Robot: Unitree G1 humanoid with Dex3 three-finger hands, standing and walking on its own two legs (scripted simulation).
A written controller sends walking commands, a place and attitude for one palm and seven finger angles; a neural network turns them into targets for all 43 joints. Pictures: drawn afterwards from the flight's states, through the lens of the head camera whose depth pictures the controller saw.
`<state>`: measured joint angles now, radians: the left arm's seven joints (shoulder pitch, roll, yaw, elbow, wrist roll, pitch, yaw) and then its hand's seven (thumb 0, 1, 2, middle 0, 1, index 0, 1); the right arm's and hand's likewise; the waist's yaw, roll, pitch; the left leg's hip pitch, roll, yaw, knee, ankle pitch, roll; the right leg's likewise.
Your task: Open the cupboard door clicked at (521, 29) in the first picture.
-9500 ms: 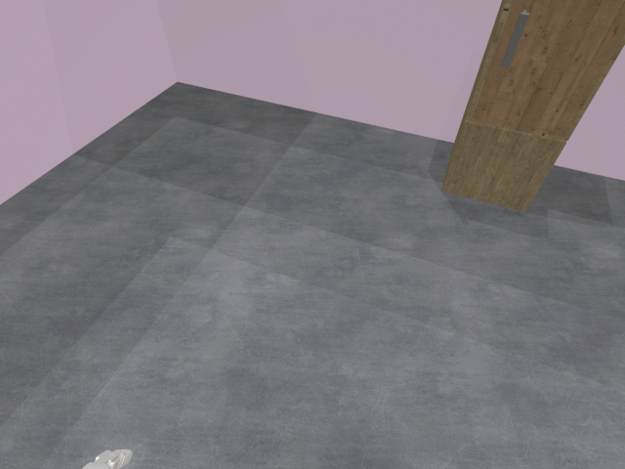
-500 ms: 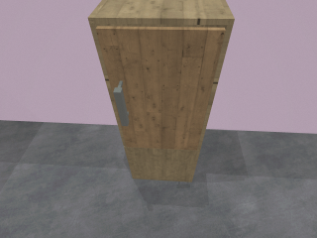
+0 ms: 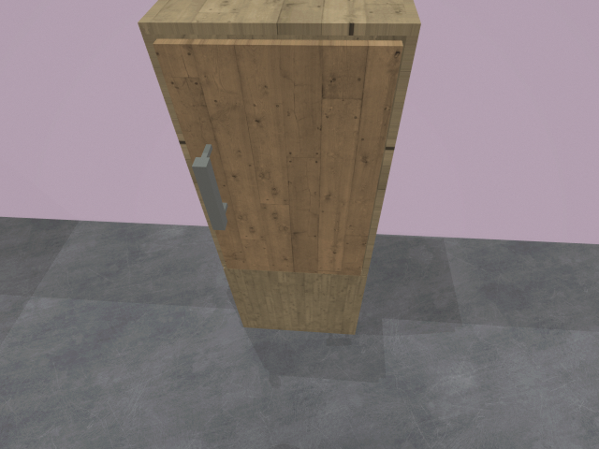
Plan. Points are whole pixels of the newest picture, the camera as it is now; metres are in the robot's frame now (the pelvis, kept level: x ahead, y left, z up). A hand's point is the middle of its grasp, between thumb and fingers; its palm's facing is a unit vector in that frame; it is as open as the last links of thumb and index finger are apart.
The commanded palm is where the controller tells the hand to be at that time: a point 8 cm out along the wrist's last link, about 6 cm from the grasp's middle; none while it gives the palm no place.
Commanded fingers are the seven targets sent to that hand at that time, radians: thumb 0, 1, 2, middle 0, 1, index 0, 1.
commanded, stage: raise the hand with hooked fingers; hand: left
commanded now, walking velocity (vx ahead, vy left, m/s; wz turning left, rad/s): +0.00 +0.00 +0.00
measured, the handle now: (214, 188) +0.56 +0.21 -0.01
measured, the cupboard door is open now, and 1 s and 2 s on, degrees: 0 0 0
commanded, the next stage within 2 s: none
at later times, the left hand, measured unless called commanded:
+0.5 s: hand (131, 443) +0.14 +0.24 -0.06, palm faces +0.07 -1.00 -0.02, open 9.4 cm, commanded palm +0.14 +0.29 -0.04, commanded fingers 0.00 0.22 0.61 -0.25 -0.74 -0.25 -0.74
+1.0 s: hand (104, 398) +0.18 +0.28 -0.03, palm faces +0.00 -1.00 -0.09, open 12.4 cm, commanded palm +0.16 +0.34 -0.02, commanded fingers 0.00 -0.36 0.36 -0.29 -1.11 -0.29 -1.11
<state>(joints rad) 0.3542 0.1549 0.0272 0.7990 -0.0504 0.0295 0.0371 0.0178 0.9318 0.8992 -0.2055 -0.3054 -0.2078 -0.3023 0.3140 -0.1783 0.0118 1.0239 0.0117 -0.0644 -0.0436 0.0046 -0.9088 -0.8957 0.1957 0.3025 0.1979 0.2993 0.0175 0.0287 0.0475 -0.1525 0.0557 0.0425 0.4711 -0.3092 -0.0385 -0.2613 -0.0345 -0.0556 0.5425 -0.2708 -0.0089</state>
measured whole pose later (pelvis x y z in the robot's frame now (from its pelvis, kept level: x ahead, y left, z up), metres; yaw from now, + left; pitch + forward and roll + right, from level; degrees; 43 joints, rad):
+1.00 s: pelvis -0.05 +0.05 -0.08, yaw +3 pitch +13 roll -3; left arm 0.24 0.32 0.27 0.09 -0.27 -0.32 -0.37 0.00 -0.14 0.46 -0.27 -0.97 -0.28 -0.97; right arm 0.28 -0.29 0.02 0.55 0.04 -0.25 -0.07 0.01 -0.90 -0.90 0.20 0.30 0.20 0.30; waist -0.01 0.00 -0.11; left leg -0.85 0.01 -0.03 1.15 -0.53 0.02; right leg -0.86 -0.06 -0.04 1.06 -0.42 0.04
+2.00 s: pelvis -0.03 +0.02 -0.06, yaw +2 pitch +12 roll -1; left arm -0.01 0.42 0.45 0.43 -0.36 -0.30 -0.58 -0.01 -0.50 0.30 -0.30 -1.20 -0.30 -1.20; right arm 0.30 -0.28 0.04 0.53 0.04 -0.20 -0.07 0.01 -0.90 -0.90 0.20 0.30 0.20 0.30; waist -0.02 0.01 -0.09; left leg -0.72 0.04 -0.03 1.01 -0.50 -0.02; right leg -0.75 -0.03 -0.05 0.96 -0.41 0.01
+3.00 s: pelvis -0.03 +0.02 -0.07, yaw +1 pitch +18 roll -1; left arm -0.61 0.54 0.47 0.95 -0.20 -0.33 -0.53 -0.01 -0.50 0.30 -0.30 -1.20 -0.30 -1.20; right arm 0.32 -0.29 0.04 0.58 0.03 -0.07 -0.06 0.01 -0.90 -0.90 0.20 0.30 0.20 0.30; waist -0.10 -0.01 -0.10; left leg -0.88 0.05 -0.02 1.07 -0.51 -0.02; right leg -0.92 -0.02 -0.03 1.01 -0.41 0.01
